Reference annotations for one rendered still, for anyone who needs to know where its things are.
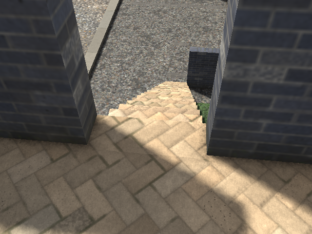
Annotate stairs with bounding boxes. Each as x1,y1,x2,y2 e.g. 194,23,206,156
108,81,203,123

